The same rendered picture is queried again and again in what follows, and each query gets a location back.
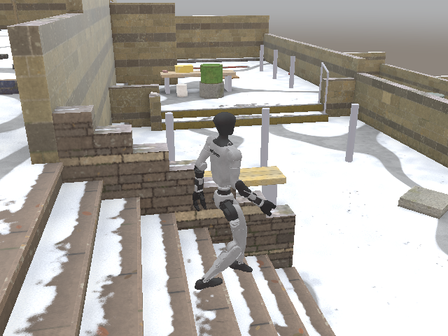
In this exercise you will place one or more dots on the left robot hand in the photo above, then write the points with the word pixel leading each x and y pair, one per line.
pixel 198 196

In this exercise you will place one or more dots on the right robot hand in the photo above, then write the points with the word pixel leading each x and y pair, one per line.
pixel 267 207

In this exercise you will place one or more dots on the robot left upper arm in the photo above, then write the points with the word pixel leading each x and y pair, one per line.
pixel 205 153

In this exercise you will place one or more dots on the robot right forearm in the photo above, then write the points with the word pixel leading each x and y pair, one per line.
pixel 240 186

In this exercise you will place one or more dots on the robot right upper arm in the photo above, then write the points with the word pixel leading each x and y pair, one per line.
pixel 234 156

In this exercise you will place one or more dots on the right robot thigh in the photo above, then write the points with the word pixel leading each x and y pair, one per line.
pixel 234 214

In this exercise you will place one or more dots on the robot left forearm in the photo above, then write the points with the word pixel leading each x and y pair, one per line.
pixel 199 175

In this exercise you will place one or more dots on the robot right shin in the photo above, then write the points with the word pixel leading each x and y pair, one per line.
pixel 223 261

